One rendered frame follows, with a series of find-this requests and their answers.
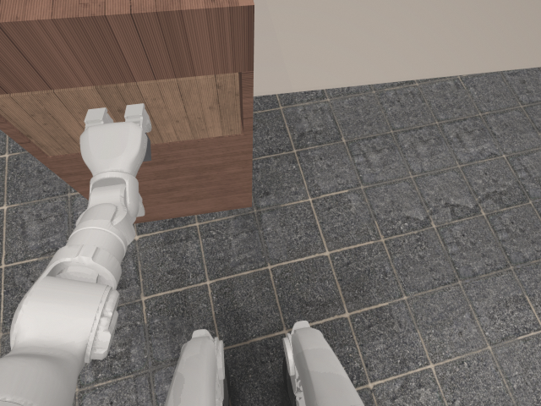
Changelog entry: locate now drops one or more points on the cabinet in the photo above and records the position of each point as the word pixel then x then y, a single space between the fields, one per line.
pixel 59 44

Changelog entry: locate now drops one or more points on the drawer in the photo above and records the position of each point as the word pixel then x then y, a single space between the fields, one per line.
pixel 187 108

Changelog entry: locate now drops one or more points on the right robot shin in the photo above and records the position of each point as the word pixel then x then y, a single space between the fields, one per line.
pixel 296 383

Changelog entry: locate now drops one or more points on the left robot hand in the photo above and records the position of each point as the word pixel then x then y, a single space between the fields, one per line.
pixel 108 146

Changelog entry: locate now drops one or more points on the handle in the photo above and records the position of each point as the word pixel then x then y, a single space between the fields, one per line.
pixel 148 151

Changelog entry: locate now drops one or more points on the left robot upper arm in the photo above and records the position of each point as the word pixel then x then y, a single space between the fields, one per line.
pixel 65 325

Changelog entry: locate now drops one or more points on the left robot thigh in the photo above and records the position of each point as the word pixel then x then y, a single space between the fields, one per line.
pixel 200 367

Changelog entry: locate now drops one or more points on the robot left forearm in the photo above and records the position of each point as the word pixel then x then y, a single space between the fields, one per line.
pixel 95 249

